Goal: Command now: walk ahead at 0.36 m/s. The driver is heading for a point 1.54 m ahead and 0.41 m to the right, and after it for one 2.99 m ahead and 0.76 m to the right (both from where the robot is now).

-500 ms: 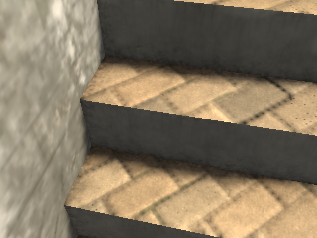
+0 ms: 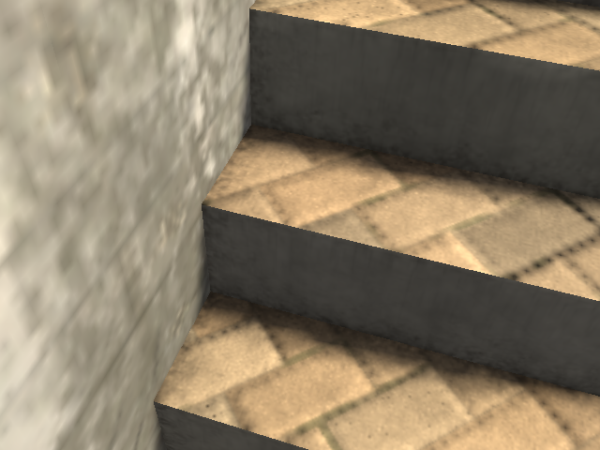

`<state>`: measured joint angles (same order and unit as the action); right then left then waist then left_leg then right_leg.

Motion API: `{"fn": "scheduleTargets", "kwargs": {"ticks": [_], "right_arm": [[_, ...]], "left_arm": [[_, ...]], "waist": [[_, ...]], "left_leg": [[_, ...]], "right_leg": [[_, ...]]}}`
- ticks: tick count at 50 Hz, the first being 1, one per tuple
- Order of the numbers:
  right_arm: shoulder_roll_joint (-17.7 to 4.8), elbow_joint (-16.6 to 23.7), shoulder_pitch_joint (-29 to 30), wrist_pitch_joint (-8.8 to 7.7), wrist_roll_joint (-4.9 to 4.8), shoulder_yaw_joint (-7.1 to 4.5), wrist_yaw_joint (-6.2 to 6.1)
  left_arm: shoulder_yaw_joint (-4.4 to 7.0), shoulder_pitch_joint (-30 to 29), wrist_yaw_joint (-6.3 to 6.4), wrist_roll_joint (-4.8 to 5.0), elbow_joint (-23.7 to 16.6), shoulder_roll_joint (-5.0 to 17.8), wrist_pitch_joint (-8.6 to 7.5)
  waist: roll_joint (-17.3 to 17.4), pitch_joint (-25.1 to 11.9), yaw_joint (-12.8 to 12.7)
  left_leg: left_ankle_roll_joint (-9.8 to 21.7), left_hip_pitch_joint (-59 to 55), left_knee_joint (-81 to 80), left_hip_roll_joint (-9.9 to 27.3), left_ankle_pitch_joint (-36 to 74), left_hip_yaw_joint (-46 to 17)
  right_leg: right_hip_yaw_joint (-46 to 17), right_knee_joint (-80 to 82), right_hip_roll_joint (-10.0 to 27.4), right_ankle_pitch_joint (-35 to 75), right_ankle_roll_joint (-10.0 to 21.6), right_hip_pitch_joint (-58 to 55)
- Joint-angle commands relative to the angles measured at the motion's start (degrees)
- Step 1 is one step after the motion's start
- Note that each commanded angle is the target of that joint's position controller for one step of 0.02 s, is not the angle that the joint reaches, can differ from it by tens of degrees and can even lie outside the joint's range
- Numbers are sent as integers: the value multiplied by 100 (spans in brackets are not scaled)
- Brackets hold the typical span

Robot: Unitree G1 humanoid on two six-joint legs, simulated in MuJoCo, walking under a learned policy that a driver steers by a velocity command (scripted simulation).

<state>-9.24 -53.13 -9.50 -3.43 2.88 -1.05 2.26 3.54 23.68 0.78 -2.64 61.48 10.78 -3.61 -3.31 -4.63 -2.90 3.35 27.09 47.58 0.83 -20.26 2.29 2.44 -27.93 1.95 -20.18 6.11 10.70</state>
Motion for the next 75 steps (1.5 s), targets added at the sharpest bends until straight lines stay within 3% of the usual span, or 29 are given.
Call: {"fn": "scheduleTargets", "kwargs": {"ticks": [1,2,4,5,7,11,15,18,19,22,24,25,27,28,29,30,33,37,40,47,53,55,56,57,58,60,62,72,75], "right_arm": [[183,63,-459,-143,-7,-8,114],[-803,83,-1496,-190,-538,-261,-538],[-1335,-236,-2556,-91,-293,-292,-1077],[-1095,-156,-2421,-45,-316,-248,-1161],[-886,147,-1532,49,-199,-248,-1084],[-314,3,-1755,-201,-210,-56,-999],[-439,253,-1394,-339,-273,-13,-981],[-812,222,-2174,-285,-314,-210,-1182],[-623,126,-2654,-232,-296,-222,-1174],[-746,378,-2146,-347,-316,-273,-1119],[-823,643,-2144,-402,-582,-275,-950],[-1455,711,-1987,-449,-577,-405,-802],[-1800,1201,-921,-621,-710,-546,-553],[-1287,1354,-683,-553,-537,-436,-431],[-439,1638,61,-345,-139,-324,-370],[68,1961,471,-154,87,-297,-503],[201,2253,-260,189,392,-107,-663],[-95,1902,-485,504,-118,-166,-615],[-153,1625,-458,574,-333,-208,-760],[-387,1769,236,414,-174,-317,-584],[-302,1390,-1151,509,-570,-164,-568],[-532,1037,-1800,228,-312,-199,-649],[-490,1035,-1892,124,-64,-167,-688],[-1174,1160,-2385,149,-8,-345,-813],[-1370,1270,-2108,179,-99,-438,-861],[-1281,1093,-1470,115,-220,-423,-829],[-634,705,-1768,-196,-156,-269,-760],[-721,275,-1827,-335,-209,-276,-836],[-954,460,-1618,-156,-335,-374,-922]], "left_arm": [[155,-632,-264,-120,-81,879,120],[52,-1675,49,289,-781,462,84],[-38,-1085,-45,103,-1071,-232,60],[-41,-710,-71,-8,-963,-393,121],[-113,-1431,-150,-125,-1415,-331,80],[-408,-2331,-174,-34,-2392,-791,325],[-580,-3066,-20,81,-3284,-730,630],[-728,-3691,-66,278,-3639,-891,760],[-779,-4017,-53,296,-3672,-1066,794],[-786,-2790,-83,177,-3310,-1171,749],[-593,-2582,13,227,-3259,-491,691],[-480,-1748,78,299,-3250,-315,731],[-286,-1129,166,114,-3008,177,935],[-141,-1010,138,149,-2683,464,873],[162,-968,167,34,-2565,1133,914],[268,-1213,113,-55,-2775,1223,862],[-34,-2060,13,181,-1899,299,533],[-205,-2162,85,188,-1720,109,257],[-71,-1627,122,226,-1861,646,76],[168,-516,309,155,-2059,915,-110],[-5,-1012,261,118,-2344,548,22],[-115,-791,133,174,-2192,53,174],[-218,-1168,12,106,-2438,-284,36],[-111,-638,-52,8,-2718,-329,75],[-23,-781,-47,-160,-2753,-81,175],[-106,-1766,-177,-199,-3116,-368,115],[-225,-1978,-242,-122,-3039,-594,185],[-461,-3802,-126,363,-4070,-690,694],[-864,-3248,-210,690,-3925,-1268,672]], "waist": [[-336,763,719],[-518,784,1321],[1729,-144,712],[1464,-385,542],[710,542,317],[723,599,250],[629,1042,-35],[1014,741,638],[1101,614,993],[1379,-408,441],[1180,-1460,520],[1687,-1931,95],[951,-2263,-306],[295,-2013,-166],[-1175,-1424,-514],[-874,-1357,-577],[-304,816,885],[-74,1274,1107],[-145,1012,617],[229,609,-41],[-740,20,693],[913,32,1023],[875,169,1030],[1902,-299,997],[1696,-541,966],[566,897,402],[140,947,474],[991,1057,422],[1318,299,751]], "left_leg": [[135,-1267,-1568,-386,1336,368],[-166,-1710,-2758,362,1752,1],[-109,-3236,-2938,2267,4981,-3342],[360,-3030,-2932,2302,3631,-3505],[907,-2383,-3129,1684,-122,-2514],[836,-2006,-2780,1484,665,-1817],[442,-747,-3621,1171,951,-1017],[760,-2186,-4882,1608,1950,-1070],[773,-2734,-4943,1478,2516,-866],[417,-3195,-3538,1427,9723,522],[482,-2160,-2565,1596,11791,-30],[532,-1748,-1836,1655,10980,-24],[655,-1304,-549,1368,9215,-108],[606,-307,904,873,5820,-393],[311,1888,4704,-462,1545,-763],[108,3082,7525,-933,784,-2093],[-99,3818,7474,-238,935,-1365],[-557,3115,6652,-373,2132,-669],[-504,3439,7225,-381,1771,-267],[-334,3766,5624,119,1155,-228],[238,-868,276,539,-73,794],[9,-1912,-2391,140,730,876],[-223,-2530,-1987,753,1507,-246],[353,-3000,-2658,2445,2039,-3574],[906,-2620,-4046,3105,-1579,-5291],[1006,-2124,-3462,2211,-2067,-3508],[818,-2090,-2729,1605,-330,-2144],[766,-1750,-4349,1638,310,-455],[866,-1105,-5230,1481,1725,435]], "right_leg": [[-1147,966,873,-291,1287,1141],[-97,-1705,18,2453,634,1185],[-137,-5886,-531,116,-254,3651],[-770,-8035,-431,157,-298,4015],[-488,-9486,-488,868,-278,5627],[-692,-11311,-456,687,42,6932],[-213,-9465,92,787,205,6613],[203,-7764,451,-258,372,6508],[440,-7338,360,-759,415,6252],[853,-7109,-139,-2271,661,4383],[640,-5688,-740,-1914,718,1665],[-58,-5162,-635,-1933,704,762],[36,-3535,-962,-1903,399,-78],[-468,-2735,-606,-2278,577,-469],[-3364,-1051,638,-3818,1198,110],[-4639,37,1355,-4259,1292,444],[-3095,-121,1008,-4009,525,2623],[-1314,161,911,-2277,742,3699],[-1670,656,1370,-2185,1193,2688],[-1268,1047,1529,-1581,1057,-28],[-403,585,1002,-1316,1052,1343],[375,-2508,296,563,718,1224],[58,-4164,207,447,306,2642],[-567,-6559,-644,-227,-144,4097],[-1099,-8904,-790,-48,-357,4943],[-1241,-10146,-567,1178,-379,6202],[-1184,-10747,-733,1470,-144,6385],[-224,-9355,602,69,187,6806],[371,-5309,435,-2155,426,3177]]}}
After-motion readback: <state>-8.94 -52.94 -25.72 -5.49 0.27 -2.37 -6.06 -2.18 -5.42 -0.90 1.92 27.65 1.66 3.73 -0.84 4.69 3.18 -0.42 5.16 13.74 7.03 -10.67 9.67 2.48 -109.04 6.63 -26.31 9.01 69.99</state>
